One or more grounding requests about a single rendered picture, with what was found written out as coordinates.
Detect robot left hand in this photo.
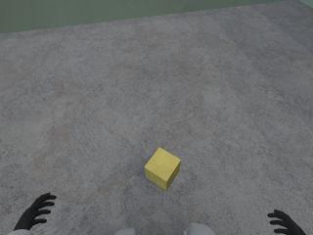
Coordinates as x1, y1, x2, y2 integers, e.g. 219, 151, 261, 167
13, 192, 57, 231

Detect carton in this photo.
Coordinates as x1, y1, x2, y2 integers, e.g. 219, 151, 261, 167
144, 147, 181, 191

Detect robot right hand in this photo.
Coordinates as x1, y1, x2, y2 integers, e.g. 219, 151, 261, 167
267, 210, 306, 235

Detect right robot thigh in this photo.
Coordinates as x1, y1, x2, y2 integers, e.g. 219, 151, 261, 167
183, 223, 216, 235

